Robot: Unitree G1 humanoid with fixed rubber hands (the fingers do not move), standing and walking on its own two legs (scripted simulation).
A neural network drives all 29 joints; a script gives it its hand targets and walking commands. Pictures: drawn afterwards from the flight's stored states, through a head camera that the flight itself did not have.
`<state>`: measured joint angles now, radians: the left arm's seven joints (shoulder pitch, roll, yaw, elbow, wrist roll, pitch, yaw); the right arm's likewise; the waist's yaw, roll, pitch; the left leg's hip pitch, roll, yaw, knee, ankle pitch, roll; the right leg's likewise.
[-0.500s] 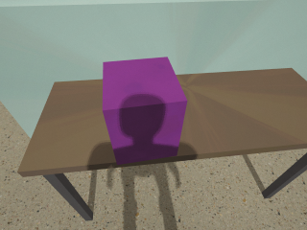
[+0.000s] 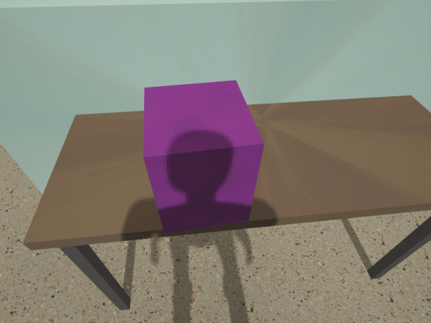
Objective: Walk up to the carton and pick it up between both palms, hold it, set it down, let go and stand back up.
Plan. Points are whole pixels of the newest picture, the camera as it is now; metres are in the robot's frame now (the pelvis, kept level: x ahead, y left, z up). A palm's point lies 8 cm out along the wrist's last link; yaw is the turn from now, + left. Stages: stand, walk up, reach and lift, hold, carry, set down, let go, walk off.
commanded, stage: stand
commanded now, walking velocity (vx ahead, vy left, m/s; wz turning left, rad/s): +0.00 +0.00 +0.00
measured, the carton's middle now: (199, 157) +0.46 +0.04 +0.05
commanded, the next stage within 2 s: none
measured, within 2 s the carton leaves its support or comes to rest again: neither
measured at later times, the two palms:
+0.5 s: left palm out of the picture +0.00 +0.23 -0.14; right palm out of the picture -0.01 -0.23 -0.14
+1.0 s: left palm out of the picture +0.00 +0.23 -0.14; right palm out of the picture -0.01 -0.23 -0.14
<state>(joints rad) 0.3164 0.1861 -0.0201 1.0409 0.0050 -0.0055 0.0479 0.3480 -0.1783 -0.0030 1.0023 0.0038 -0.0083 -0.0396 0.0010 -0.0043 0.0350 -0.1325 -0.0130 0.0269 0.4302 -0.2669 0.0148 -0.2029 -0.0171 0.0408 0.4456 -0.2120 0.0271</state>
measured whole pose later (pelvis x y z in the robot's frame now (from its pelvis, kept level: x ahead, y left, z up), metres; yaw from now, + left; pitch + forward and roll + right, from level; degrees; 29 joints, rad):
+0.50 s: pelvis +0.00 +0.00 +0.00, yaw +0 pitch -2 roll +0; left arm 0.31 0.18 -0.02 1.06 0.00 -0.01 0.05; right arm 0.34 -0.17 0.00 1.02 0.00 -0.01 -0.04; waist 0.00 -0.01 0.04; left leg -0.12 -0.01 0.03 0.42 -0.27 0.02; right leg -0.20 -0.02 0.04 0.44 -0.21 0.03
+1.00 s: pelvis +0.00 +0.00 +0.00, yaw +0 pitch -2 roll +0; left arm 0.31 0.18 -0.02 1.07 0.00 -0.01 0.05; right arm 0.34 -0.17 0.00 1.03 0.01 -0.01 -0.04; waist 0.00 -0.01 0.04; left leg -0.12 -0.01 0.03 0.41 -0.27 0.02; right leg -0.19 -0.02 0.04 0.43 -0.21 0.03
